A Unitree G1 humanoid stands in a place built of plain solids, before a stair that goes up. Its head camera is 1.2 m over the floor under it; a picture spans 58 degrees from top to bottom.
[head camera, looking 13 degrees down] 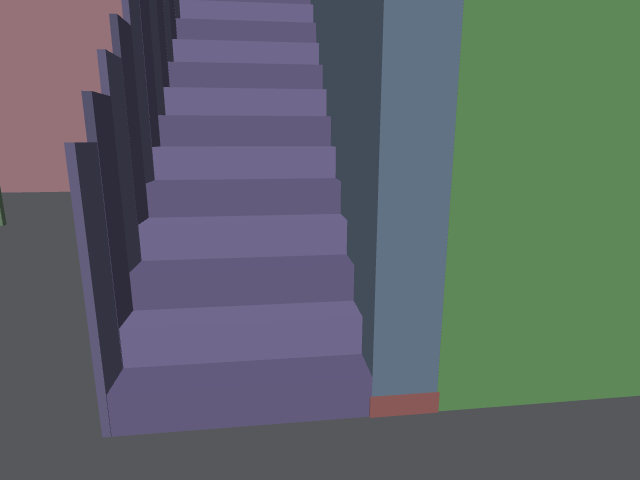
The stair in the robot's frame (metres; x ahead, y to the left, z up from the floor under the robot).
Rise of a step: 0.19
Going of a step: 0.21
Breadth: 1.10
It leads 7 degrees to the left of straight ahead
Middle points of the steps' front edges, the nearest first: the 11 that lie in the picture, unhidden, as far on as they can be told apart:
1.63 0.32 0.19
1.85 0.34 0.39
2.06 0.37 0.58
2.27 0.40 0.77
2.48 0.42 0.97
2.69 0.45 1.16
2.90 0.47 1.35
3.11 0.50 1.55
3.33 0.53 1.74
3.54 0.55 1.93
3.75 0.58 2.13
